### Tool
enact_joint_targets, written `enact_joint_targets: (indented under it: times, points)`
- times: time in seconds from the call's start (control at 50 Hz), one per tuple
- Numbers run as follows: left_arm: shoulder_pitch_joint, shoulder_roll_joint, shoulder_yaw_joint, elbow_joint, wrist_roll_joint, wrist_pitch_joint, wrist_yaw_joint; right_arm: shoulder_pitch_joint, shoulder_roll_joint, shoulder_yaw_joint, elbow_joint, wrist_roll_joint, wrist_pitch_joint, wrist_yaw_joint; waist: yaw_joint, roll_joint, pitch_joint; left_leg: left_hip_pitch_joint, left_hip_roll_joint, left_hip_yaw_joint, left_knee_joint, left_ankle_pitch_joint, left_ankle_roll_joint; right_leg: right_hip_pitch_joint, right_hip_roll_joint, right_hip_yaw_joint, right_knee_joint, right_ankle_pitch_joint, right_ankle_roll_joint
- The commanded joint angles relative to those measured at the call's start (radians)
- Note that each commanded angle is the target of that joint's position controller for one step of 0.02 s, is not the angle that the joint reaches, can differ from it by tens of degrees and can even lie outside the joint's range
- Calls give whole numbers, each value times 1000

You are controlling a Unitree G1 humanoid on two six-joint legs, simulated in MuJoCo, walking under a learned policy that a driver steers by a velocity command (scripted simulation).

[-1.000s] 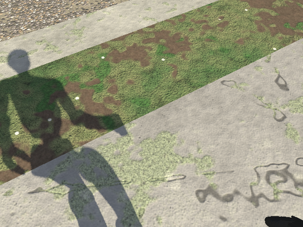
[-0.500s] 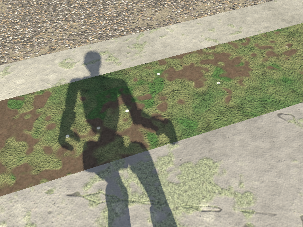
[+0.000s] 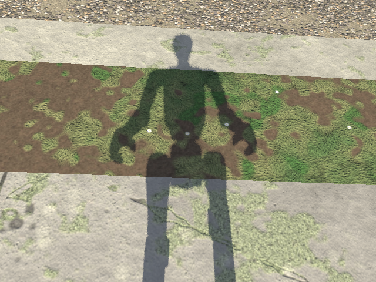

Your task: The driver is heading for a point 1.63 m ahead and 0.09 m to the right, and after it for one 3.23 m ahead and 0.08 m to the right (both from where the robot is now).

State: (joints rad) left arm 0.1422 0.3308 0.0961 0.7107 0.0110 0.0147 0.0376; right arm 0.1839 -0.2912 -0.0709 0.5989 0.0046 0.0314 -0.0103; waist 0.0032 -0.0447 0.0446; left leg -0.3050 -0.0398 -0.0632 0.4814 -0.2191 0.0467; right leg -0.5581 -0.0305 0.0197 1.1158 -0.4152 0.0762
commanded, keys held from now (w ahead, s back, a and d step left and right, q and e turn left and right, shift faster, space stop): q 0.04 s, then no key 0.22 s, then w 0.74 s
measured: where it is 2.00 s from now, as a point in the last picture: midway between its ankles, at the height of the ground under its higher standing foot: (160, 186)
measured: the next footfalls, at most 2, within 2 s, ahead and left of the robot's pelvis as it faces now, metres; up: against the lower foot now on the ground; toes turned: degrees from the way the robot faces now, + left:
right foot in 0.28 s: +0.07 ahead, -0.14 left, +0.00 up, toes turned +8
left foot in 0.64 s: +0.11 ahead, +0.14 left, +0.00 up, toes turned +7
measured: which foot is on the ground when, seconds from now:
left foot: down 0.00-0.30, up 0.32-0.62, down 0.64-1.00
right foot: up 0.00-0.26, down 0.28-0.64, up 0.66-1.00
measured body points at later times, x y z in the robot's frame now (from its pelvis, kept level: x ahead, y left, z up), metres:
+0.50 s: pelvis +0.03 -0.01 +0.01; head +0.04 -0.02 +0.46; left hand +0.08 +0.27 -0.10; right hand +0.22 -0.26 -0.09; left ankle +0.02 +0.12 -0.69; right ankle +0.03 -0.14 -0.74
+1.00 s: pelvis +0.21 +0.05 +0.00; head +0.24 +0.07 +0.45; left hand +0.42 +0.31 -0.08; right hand +0.22 -0.22 -0.12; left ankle +0.07 +0.13 -0.74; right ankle +0.42 -0.07 -0.69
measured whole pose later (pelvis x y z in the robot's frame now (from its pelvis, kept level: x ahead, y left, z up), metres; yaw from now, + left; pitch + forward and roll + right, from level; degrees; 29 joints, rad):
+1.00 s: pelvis +0.21 +0.05 +0.00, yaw +7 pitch +2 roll +0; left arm 0.06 0.27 0.04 0.65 -0.02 -0.08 -0.05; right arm 0.45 -0.25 -0.03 0.83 0.01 -0.07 0.00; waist -0.10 -0.05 0.02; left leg 0.07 -0.05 0.00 0.20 -0.31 0.05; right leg -0.67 -0.07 0.00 0.62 0.06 0.00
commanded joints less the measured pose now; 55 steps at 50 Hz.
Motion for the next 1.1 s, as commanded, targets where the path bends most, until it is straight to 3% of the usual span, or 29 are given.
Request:
enact_joint_targets:
  times: [0.02,0.1,0.2,0.26,0.28,0.3,0.32,0.34,0.36,0.38,0.4,0.44,0.48,0.52,0.58,0.62,0.64,0.66,0.68,0.7,0.72,0.76,0.78,0.84,0.9,1.0,1.06,1.08,1.1]
  points:
    - [-2,66,18,-70,-4,-17,0,-46,-156,-41,-70,-2,-13,-17,11,177,-151,155,213,-237,-128,368,185,-50,12,33,-32,75,12]
    - [-28,42,2,-76,-6,-18,-8,-39,-161,-41,-58,-3,-9,-23,-14,191,-151,154,215,-272,-115,261,185,18,14,38,-229,83,14]
    - [-33,48,-1,-91,-17,-26,-25,-41,-154,-28,-38,-8,-3,-7,-33,201,-125,97,223,-341,-86,247,191,156,22,23,-390,31,-13]
    - [28,18,-9,-77,-8,-41,-38,-71,-111,-7,-27,4,-2,-7,25,172,-123,54,170,-332,-40,231,131,342,24,8,-708,250,-50]
    - [57,37,-11,-77,12,-46,-38,-30,-69,7,-15,-7,-9,-8,19,116,-162,0,122,-297,-12,50,70,462,-47,68,-742,340,-74]
    - [76,104,-2,-83,23,-45,-34,42,-37,16,-5,-28,-16,-4,-33,-76,-183,-83,4,-170,133,-222,5,529,-200,218,-750,397,-145]
    - [82,106,-1,-56,24,-45,-37,-4,-69,5,-25,-13,-24,-7,-26,-211,-132,-142,-36,-50,175,-296,-32,418,-273,376,-835,77,-274]
    - [75,111,5,-70,9,-48,-36,-67,-134,-11,-32,-7,-31,-10,21,-187,-56,-183,-8,-15,288,-279,-55,386,-284,438,-917,-192,-307]
    - [108,123,9,-57,6,-49,-26,-118,-150,-23,-40,3,-36,-9,49,-181,-3,-274,2,-6,401,-292,-62,392,-299,483,-959,-278,-311]
    - [125,131,9,-50,-3,-53,-17,-99,-149,-31,-27,6,-37,-6,43,-156,23,-339,20,-11,487,-297,-69,417,-295,478,-965,-267,-308]
    - [131,124,8,-43,-15,-58,-10,-73,-131,-30,-16,6,-42,-1,33,-132,29,-385,43,-20,520,-253,-69,455,-286,457,-959,-235,-297]
    - [143,95,2,-42,-21,-62,-6,-72,-74,-15,0,8,-59,13,41,-98,16,-371,54,24,453,-183,-62,482,-225,340,-960,-121,-263]
    - [143,91,2,-43,-23,-61,-10,-98,-29,-1,3,8,-80,24,51,-110,-9,-261,46,70,328,-131,-59,445,-174,238,-949,-4,-248]
    - [154,108,9,-39,-30,-60,-18,-107,-19,5,5,12,-92,34,55,-135,-21,-140,33,95,203,-123,-56,392,-162,190,-938,44,-255]
    - [158,129,12,-34,-46,-53,-32,-41,-48,-4,30,21,-97,43,13,-112,-25,47,17,124,27,-15,-33,295,-186,190,-890,6,-262]
    - [160,82,-7,-30,-38,-54,-39,96,-77,-20,81,26,-96,35,-52,-73,-58,267,15,107,-26,6,-11,178,-155,161,-785,-9,-219]
    - [135,15,-30,-42,-23,-61,-44,210,-119,-33,101,25,-99,23,-104,21,-99,413,139,-62,-89,-78,26,69,-85,78,-563,0,-158]
    - [126,-48,-49,-101,-15,-82,-42,284,-257,-59,100,6,-97,18,-106,308,-140,533,381,-474,-213,-300,156,-178,26,-46,-198,-98,-89]
    - [90,47,-24,-120,-43,-98,-31,299,-238,-55,110,-5,-111,28,-125,268,-99,450,442,-675,-296,-490,261,-288,16,43,-4,-154,-90]
    - [82,91,-10,-116,-59,-105,-33,244,-172,-32,106,0,-123,32,-93,222,-5,410,411,-594,-304,-517,243,-354,-35,67,55,-57,-111]
    - [82,85,-11,-100,-53,-108,-36,203,-131,-18,101,-5,-129,33,-73,199,22,374,358,-487,-305,-414,212,-348,-59,59,54,38,-121]
    - [76,65,-10,-87,-27,-110,-46,151,-100,-5,95,-9,-126,31,-41,157,31,311,285,-328,-318,-169,169,-295,-93,54,-11,162,-116]
    - [77,49,-13,-83,-25,-109,-53,150,-95,-2,96,-9,-124,28,-34,157,23,290,263,-274,-330,-76,161,-266,-95,41,-33,210,-107]
    - [28,20,-24,-93,-18,-101,-59,177,-99,-1,120,-2,-124,20,-39,127,19,278,236,-156,-345,162,164,-250,-83,7,-160,320,-70]
    - [-88,-20,-43,-126,-22,-105,-67,210,-113,0,151,2,-116,9,-71,128,35,242,208,-69,-349,254,144,-174,-54,-22,-374,447,-57]
    - [-227,-12,-48,-172,-35,-116,-97,279,-141,-4,203,15,-107,4,-97,118,75,297,259,-58,-335,263,138,-110,-17,-30,-557,502,-90]
    - [-210,20,-38,-176,-31,-120,-106,276,-162,-13,220,16,-95,0,-56,131,39,394,285,-47,-240,506,111,-41,14,-43,-601,408,-139]
    - [-160,42,-28,-166,-27,-118,-101,271,-177,-18,221,14,-90,-3,-24,152,-11,414,279,-39,-165,696,100,45,44,-66,-595,366,-159]
    - [-35,75,-9,-135,-26,-114,-91,257,-182,-18,220,10,-83,-5,50,156,-98,399,252,-10,-14,869,83,219,76,-95,-609,367,-190]
Over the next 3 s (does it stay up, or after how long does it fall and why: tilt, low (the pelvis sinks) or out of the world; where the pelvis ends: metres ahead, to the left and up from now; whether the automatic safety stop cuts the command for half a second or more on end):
stays up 1.32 -0.05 0.01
